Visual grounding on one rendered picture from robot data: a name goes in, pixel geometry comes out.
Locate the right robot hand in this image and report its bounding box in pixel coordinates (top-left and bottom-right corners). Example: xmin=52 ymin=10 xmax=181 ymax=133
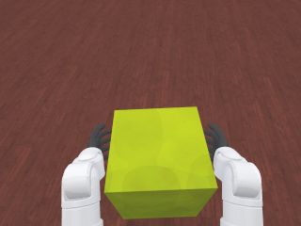
xmin=203 ymin=122 xmax=229 ymax=162

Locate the left robot hand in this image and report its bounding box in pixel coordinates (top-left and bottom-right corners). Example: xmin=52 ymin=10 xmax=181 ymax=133
xmin=87 ymin=122 xmax=112 ymax=161

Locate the robot right forearm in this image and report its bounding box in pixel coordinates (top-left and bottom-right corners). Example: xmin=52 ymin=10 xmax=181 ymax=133
xmin=214 ymin=147 xmax=263 ymax=226

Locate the carton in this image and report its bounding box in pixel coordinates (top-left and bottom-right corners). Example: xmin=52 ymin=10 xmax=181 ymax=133
xmin=104 ymin=106 xmax=218 ymax=219

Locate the robot left forearm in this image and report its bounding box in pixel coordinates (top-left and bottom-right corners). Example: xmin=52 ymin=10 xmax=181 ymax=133
xmin=61 ymin=147 xmax=105 ymax=226

